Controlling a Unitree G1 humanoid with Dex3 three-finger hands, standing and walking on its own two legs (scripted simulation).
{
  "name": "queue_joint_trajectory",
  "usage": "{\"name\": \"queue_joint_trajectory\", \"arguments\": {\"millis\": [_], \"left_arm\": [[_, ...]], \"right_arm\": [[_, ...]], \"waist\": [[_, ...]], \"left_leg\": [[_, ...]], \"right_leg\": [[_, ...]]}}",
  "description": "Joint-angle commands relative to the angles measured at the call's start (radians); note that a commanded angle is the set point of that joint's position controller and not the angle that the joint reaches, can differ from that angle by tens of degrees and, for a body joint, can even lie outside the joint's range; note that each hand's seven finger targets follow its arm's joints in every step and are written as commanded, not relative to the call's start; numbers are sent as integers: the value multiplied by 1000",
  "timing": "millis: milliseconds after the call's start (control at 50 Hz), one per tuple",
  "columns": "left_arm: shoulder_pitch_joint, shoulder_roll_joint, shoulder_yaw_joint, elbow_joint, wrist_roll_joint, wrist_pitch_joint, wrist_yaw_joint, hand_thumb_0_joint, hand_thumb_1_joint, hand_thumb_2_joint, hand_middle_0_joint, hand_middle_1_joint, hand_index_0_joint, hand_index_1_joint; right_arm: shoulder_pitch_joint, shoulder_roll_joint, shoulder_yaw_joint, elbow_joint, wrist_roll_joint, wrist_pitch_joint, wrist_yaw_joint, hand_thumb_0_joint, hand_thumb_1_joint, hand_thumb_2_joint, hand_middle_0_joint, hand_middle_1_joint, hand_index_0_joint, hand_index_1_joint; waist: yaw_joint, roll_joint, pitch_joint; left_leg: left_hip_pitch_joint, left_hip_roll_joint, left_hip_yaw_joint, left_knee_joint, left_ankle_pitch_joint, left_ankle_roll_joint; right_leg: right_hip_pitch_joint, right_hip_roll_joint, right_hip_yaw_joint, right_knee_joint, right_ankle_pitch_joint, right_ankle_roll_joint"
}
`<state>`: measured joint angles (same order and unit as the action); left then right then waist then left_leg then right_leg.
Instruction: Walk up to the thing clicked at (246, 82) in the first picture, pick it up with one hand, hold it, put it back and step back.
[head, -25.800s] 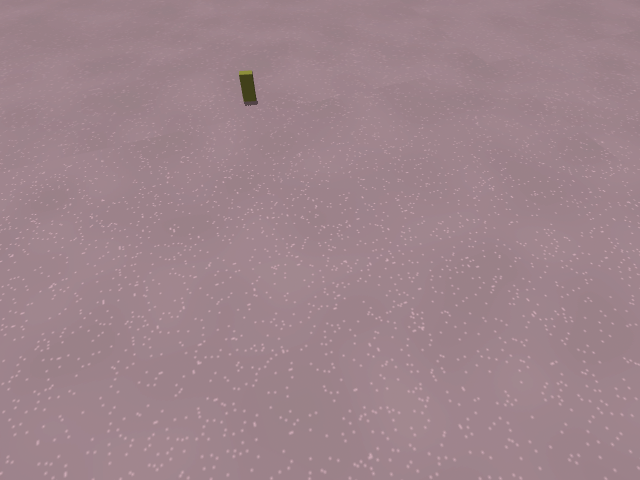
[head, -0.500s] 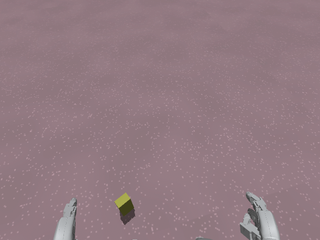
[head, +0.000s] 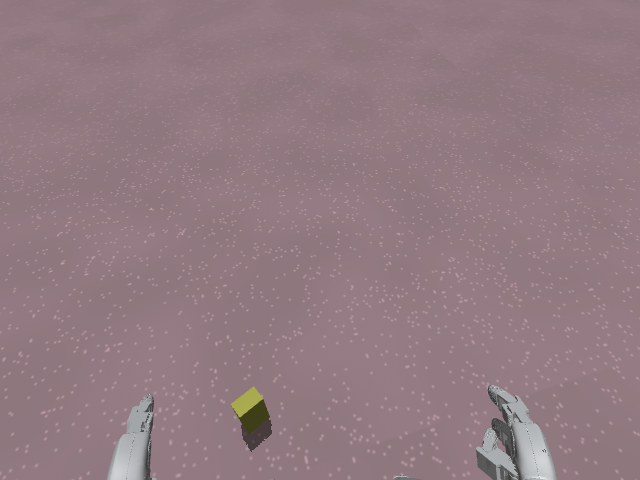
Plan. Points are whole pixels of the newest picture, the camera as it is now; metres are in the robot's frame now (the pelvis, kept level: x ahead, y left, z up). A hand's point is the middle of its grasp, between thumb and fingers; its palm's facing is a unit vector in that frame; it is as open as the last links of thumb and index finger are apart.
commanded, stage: home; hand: left
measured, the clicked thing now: (251, 411) +0.40 +0.21 -0.64
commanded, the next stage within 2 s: stand in 0.26 s
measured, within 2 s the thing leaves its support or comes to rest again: neither
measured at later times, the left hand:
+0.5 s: hand (184, 465) +0.17 +0.18 -0.06, palm faces +0.11 -0.95 -0.29, open 16.7 cm
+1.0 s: hand out of the picture +0.09 +0.25 -0.11, palm faces -0.01 -0.94 -0.35, open 7.6 cm
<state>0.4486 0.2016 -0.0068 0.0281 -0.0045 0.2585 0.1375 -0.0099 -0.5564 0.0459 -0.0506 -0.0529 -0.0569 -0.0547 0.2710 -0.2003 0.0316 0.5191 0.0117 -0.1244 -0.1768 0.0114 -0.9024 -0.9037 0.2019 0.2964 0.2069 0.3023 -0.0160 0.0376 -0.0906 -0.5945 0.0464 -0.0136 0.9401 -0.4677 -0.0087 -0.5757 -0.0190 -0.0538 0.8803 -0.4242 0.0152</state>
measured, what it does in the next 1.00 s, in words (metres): stands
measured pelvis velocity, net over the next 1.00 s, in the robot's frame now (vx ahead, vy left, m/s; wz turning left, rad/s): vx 0.00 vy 0.01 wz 0.00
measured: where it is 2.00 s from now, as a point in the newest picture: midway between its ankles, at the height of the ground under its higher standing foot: outside the picture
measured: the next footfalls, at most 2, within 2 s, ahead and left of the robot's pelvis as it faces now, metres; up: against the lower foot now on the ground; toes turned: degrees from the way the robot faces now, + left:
none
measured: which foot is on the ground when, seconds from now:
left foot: down 0.00-1.00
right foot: down 0.00-1.00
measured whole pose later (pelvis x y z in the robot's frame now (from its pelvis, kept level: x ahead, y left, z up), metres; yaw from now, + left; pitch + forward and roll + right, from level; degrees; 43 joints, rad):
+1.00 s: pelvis +0.00 +0.01 +0.03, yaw +0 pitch +0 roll +0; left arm 0.23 0.33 0.02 0.84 0.05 0.00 0.02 0.01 0.84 0.89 -0.20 -0.30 -0.21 -0.30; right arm 0.20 -0.32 -0.04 0.91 -0.05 -0.01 -0.01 0.01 -0.91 -0.90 0.20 0.30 0.21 0.30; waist 0.01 -0.01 0.03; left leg -0.31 0.01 0.02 0.66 -0.35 0.01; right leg -0.32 -0.05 -0.03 0.65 -0.32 0.03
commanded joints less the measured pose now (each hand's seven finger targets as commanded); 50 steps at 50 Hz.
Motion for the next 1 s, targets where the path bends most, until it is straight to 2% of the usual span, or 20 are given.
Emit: {"name": "queue_joint_trajectory", "arguments": {"millis": [0,40,120,200,280,300,340,380,400,500,560,620,640,660,700,740,780,820,920,980], "left_arm": [[-49,120,68,-222,6,-48,12,0,-563,46,-50,-51,-50,-51],[-2,86,42,-152,6,-39,8,0,-579,37,-48,-49,-48,-49],[-50,110,59,-202,6,-46,8,0,-573,40,-49,-50,-49,-49],[-36,90,42,-187,4,-41,7,0,-591,30,-47,-47,-47,-46],[-30,111,65,-216,6,-46,10,0,-572,41,-49,-50,-49,-50],[1,87,46,-163,6,-41,7,0,-593,29,-47,-46,-47,-46],[-48,103,55,-215,5,-46,9,0,-583,35,-48,-48,-48,-48],[-20,90,49,-170,7,-42,7,0,-423,195,-200,-208,-200,-208],[-39,105,57,-198,5,-44,9,0,-343,275,-200,-288,-200,-288],[-13,84,41,-175,4,-43,7,0,57,675,-200,-300,-200,-300],[-13,96,52,-179,8,-44,9,0,297,900,-200,-300,-200,-300],[-16,93,51,-183,7,-42,10,0,537,900,-200,-300,-200,-300],[-191,227,95,168,98,-161,-39,0,617,900,-200,-300,-200,-300],[-153,236,100,249,107,-205,-65,0,697,900,-200,-300,-200,-300],[-150,264,87,333,85,-257,-92,0,857,900,-200,-300,-200,-300],[-209,255,81,411,64,-277,-108,0,899,900,-200,-300,-200,-300],[-225,253,76,485,52,-283,-110,0,899,900,-200,-300,-200,-300],[-246,255,73,563,52,-286,-107,0,899,900,-200,-300,-200,-300],[-263,268,68,715,48,-297,-105,0,899,900,-200,-300,-200,-300],[-269,276,63,789,39,-297,-103,0,899,900,-200,-300,-200,-300]], "right_arm": [[-59,-118,-53,-151,-5,-59,-18,0,-899,-902,201,301,200,301],[-67,-113,-48,-156,-5,-59,-15,0,-899,-902,201,301,200,301],[-64,-118,-51,-155,-4,-59,-16,0,-899,-902,201,301,200,301],[-68,-115,-48,-158,-4,-61,-16,0,-899,-902,201,301,200,301],[-58,-113,-51,-153,-6,-61,-18,0,-899,-902,201,301,200,301],[-63,-113,-49,-157,-4,-62,-19,0,-899,-902,201,301,200,301],[-57,-115,-52,-152,-6,-62,-19,0,-899,-902,201,301,200,301],[-61,-114,-52,-152,-7,-61,-17,0,-900,-900,200,300,200,300],[-64,-115,-50,-155,-5,-63,-17,0,-900,-900,200,300,200,300],[-63,-115,-51,-154,-5,-63,-18,0,-900,-900,200,300,200,300],[-53,-116,-54,-146,-8,-61,-20,0,-900,-900,200,300,200,300],[-59,-115,-54,-147,-8,-58,-21,0,-900,-900,200,300,200,300],[-105,-264,-93,60,-114,12,39,0,-900,-900,200,300,200,300],[-97,-255,-105,106,-124,43,74,0,-900,-900,200,300,200,300],[-96,-253,-114,117,-96,62,108,0,-900,-900,200,300,200,300],[-91,-235,-108,154,-69,64,138,0,-900,-900,200,300,200,300],[-107,-243,-115,184,-66,62,151,0,-900,-900,200,300,200,300],[-126,-247,-114,220,-68,66,156,0,-900,-900,200,300,200,300],[-130,-259,-110,302,-61,81,158,0,-900,-900,200,300,200,300],[-121,-271,-106,351,-56,83,156,0,-900,-900,200,300,200,300]], "waist": [[-1,0,-121],[-7,-11,-88],[-3,15,-108],[-5,8,-84],[1,-4,-119],[-1,-25,-100],[-3,-9,-118],[-5,-11,-96],[2,-1,-95],[-7,-14,-101],[-8,-17,-133],[-5,-23,-130],[32,-98,26],[36,-128,-30],[23,-89,-47],[21,-73,-43],[31,-42,-42],[33,-7,-12],[32,-9,32],[29,-12,34]], "left_leg": [[75,-30,6,-163,236,6],[54,-34,10,-164,209,9],[68,-32,10,-173,192,7],[58,-31,8,-176,183,7],[67,-35,13,-159,213,10],[60,-35,16,-158,212,11],[69,-34,15,-158,220,10],[56,-34,13,-162,197,10],[52,-35,12,-168,180,10],[59,-34,13,-156,222,11],[79,-33,15,-143,271,10],[82,-31,14,-145,282,10],[110,10,-43,-191,395,42],[147,9,-14,-166,390,63],[179,0,-28,-194,305,77],[212,-10,-29,-238,263,66],[244,5,-50,-285,281,69],[254,25,-80,-358,257,68],[281,35,-85,-441,273,58],[338,41,-85,-491,345,50]], "right_leg": [[85,39,-23,-124,182,-24],[71,37,-23,-136,163,-21],[71,37,-20,-135,145,-23],[60,38,-23,-136,137,-23],[83,33,-17,-140,169,-21],[71,34,-17,-140,167,-19],[77,33,-16,-134,177,-19],[68,36,-20,-140,155,-20],[69,34,-21,-141,140,-20],[72,34,-19,-136,178,-19],[96,33,-15,-126,227,-18],[94,34,-18,-128,235,-18],[176,-52,75,-151,284,-76],[198,-70,103,-171,324,-98],[227,-86,137,-199,293,-109],[226,-92,142,-225,262,-98],[235,-79,110,-230,272,-78],[247,-66,87,-244,218,-63],[336,-80,86,-334,260,-51],[376,-87,88,-379,306,-46]]}}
